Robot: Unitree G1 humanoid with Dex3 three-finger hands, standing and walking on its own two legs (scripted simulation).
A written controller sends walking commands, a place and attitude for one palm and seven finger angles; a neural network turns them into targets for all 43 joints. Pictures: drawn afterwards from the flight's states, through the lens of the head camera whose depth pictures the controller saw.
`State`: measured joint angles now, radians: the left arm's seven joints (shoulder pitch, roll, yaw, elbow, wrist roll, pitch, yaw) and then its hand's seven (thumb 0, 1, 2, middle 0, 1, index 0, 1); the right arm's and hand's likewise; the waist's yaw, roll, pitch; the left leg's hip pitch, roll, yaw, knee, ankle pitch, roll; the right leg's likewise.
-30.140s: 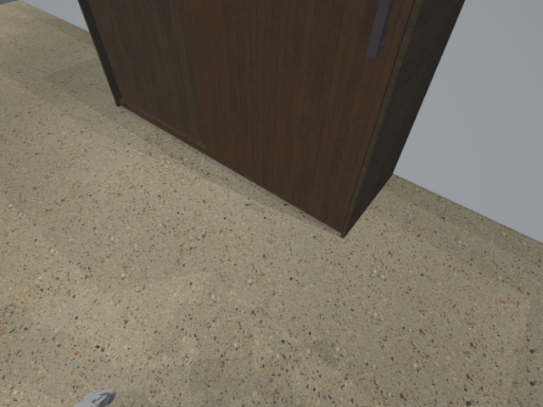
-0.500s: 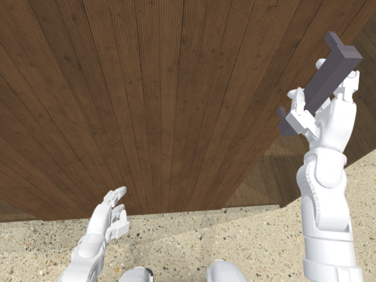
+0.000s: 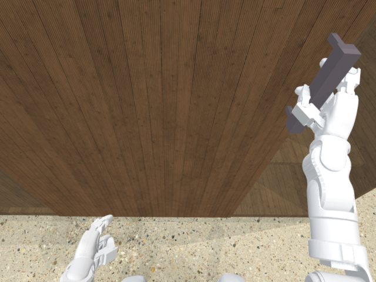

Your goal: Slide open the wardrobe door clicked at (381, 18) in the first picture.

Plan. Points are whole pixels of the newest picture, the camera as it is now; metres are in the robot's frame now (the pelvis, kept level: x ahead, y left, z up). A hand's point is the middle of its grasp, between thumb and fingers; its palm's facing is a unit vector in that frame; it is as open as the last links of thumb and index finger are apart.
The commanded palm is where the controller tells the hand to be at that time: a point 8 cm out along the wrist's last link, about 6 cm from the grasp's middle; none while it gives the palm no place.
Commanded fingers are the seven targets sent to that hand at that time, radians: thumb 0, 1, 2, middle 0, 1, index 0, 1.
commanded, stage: step sideways, sliding the door along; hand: right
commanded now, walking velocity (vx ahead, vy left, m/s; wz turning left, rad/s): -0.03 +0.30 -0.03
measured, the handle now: (311, 87) +0.44 -0.22 +0.19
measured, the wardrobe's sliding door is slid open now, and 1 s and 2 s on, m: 0.48 0.69 0.69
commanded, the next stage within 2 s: stop walking and hold the door there in 1.06 s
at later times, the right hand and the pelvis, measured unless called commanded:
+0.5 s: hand (232, 102) +0.39 -0.06 +0.19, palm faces +0.33 +0.94 -0.04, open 7.5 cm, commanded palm +0.36 -0.05 +0.18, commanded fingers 0.00 -0.90 -0.90 0.45 1.40 0.45 1.40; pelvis -0.01 +0.12 +0.00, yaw -4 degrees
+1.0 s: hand (181, 99) +0.39 +0.03 +0.19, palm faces +0.37 +0.93 -0.04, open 7.5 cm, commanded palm +0.36 +0.06 +0.18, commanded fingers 0.00 -0.90 -0.90 0.45 1.40 0.45 1.40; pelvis -0.01 +0.25 +0.00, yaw -3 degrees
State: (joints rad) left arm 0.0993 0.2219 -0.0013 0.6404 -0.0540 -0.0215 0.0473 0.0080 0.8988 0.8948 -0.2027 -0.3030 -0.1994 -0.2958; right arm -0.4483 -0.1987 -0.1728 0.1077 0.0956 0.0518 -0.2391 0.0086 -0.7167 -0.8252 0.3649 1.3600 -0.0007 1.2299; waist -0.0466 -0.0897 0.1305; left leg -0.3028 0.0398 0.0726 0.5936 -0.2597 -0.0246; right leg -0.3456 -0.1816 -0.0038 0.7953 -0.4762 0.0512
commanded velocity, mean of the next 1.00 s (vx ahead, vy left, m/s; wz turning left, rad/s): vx -0.09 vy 0.30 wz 0.05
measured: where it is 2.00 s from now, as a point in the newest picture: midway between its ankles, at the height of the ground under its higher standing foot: outside the picture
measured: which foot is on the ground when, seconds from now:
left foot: down 0.00-0.08, up 0.10-0.30, down 0.32-0.50, up 0.52-0.74, down 0.76-0.92, up 0.94-1.00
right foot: up 0.00-0.04, down 0.06-0.34, up 0.36-0.46, down 0.48-0.78, up 0.80-0.90, down 0.92-1.00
